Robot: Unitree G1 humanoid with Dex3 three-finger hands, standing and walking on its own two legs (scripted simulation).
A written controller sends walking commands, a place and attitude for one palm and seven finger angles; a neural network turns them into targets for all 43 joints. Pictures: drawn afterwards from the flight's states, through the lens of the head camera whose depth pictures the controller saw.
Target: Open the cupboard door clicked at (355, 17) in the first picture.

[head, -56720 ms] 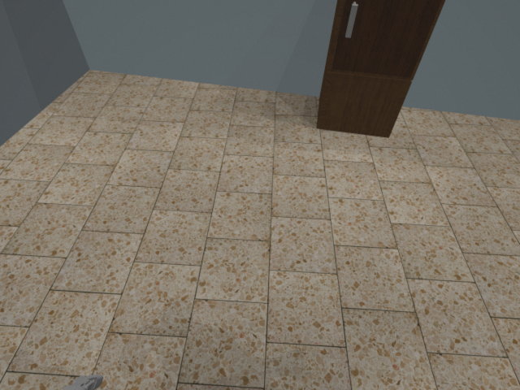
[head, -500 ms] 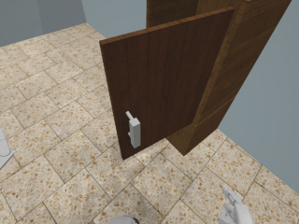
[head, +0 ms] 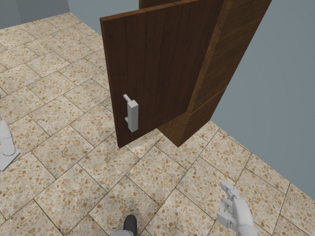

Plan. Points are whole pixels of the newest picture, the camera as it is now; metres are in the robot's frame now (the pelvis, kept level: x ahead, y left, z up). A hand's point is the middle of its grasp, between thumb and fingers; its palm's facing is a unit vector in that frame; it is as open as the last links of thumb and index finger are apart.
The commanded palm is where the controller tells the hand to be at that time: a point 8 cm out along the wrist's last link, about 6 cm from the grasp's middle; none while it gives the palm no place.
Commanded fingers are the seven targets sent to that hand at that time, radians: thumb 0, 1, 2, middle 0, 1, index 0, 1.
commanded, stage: stop stepping back and stand still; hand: left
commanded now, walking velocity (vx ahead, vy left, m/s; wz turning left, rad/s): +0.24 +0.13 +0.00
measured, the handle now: (129, 113) +0.51 +0.15 -0.07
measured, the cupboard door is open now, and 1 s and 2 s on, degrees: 83 83 83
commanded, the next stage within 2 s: let the arm hang, fingers relaxed in 0.78 s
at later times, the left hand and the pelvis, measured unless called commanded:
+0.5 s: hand (12, 182) +0.16 +0.25 +0.17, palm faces +0.43 -0.79 -0.44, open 7.4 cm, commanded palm +0.10 +0.29 +0.19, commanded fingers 0.00 0.90 0.90 -0.20 -0.30 -0.20 -0.30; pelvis -0.04 -0.01 -0.01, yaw -1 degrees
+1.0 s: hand (45, 220) +0.14 +0.25 +0.00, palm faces +0.19 -0.87 -0.46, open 7.4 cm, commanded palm none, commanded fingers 0.00 0.90 0.90 -0.20 -0.30 -0.20 -0.30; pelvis -0.07 -0.01 +0.00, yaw +1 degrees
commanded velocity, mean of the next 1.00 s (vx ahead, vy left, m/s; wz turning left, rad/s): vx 0.08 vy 0.03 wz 0.00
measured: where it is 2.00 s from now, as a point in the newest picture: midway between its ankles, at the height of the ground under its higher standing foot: outside the picture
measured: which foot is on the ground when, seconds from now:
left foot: down 0.00-0.04, up 0.06-0.12, down 0.14-0.30, up 0.32-0.44, down 0.46-1.00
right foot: up 0.00-0.00, down 0.02-1.00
